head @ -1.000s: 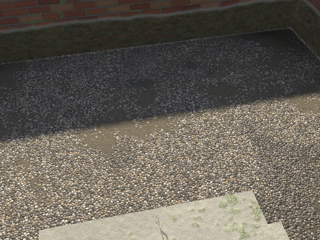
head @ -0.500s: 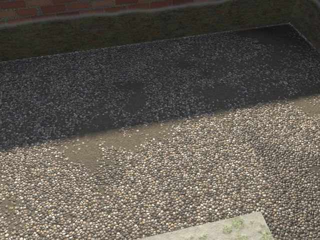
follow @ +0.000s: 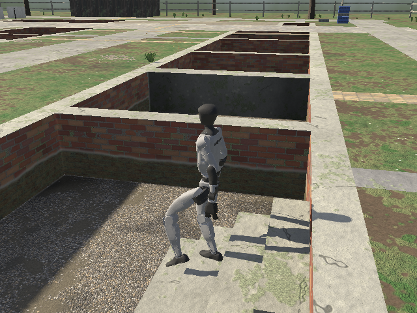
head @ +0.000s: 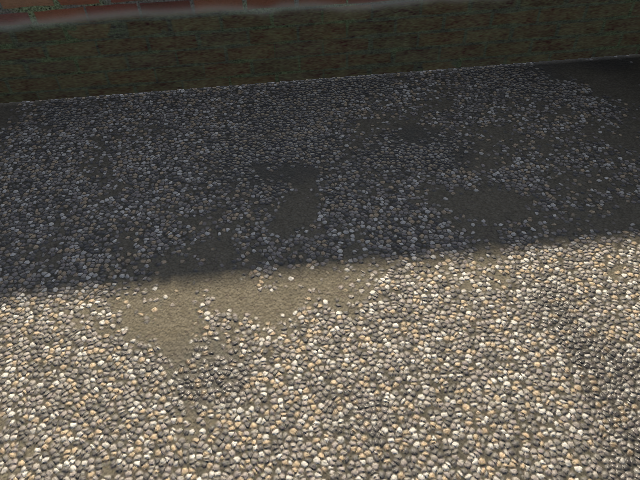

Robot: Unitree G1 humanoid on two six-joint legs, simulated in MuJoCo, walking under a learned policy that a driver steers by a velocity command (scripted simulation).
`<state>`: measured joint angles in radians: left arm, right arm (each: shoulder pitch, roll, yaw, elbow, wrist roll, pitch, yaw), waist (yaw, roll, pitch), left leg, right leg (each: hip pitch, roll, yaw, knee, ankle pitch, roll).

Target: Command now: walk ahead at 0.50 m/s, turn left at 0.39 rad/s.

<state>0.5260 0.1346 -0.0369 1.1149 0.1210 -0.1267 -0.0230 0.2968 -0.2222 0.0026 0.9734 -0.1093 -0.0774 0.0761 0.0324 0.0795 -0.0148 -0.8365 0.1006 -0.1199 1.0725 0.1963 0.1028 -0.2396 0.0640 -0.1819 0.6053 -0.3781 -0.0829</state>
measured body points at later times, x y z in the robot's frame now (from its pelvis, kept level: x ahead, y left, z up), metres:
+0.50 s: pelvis +0.32 +0.08 -0.16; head +0.32 +0.08 +0.29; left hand +0.23 +0.30 -0.31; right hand +0.41 -0.16 -0.31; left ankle +0.28 +0.16 -0.90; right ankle +0.25 -0.09 -0.70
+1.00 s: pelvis +0.63 +0.11 -0.34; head +0.64 +0.11 +0.11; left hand +0.47 +0.28 -0.49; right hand +0.87 -0.02 -0.46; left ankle +0.69 +0.30 -0.97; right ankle +0.63 +0.00 -1.07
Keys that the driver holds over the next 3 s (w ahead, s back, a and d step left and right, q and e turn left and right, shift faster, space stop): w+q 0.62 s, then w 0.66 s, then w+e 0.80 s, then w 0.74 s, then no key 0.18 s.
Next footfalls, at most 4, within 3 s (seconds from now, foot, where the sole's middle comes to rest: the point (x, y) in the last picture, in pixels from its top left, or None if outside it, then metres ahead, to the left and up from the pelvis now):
0.36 left None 0.32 0.18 -0.93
0.74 right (344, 479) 0.67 0.02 -1.11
1.18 left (228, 421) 0.82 0.35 -1.11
1.74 right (272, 313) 1.20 0.25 -1.11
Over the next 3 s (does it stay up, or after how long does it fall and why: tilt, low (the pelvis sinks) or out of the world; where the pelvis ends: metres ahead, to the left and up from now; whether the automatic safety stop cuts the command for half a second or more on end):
stays up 1.65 0.32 -0.33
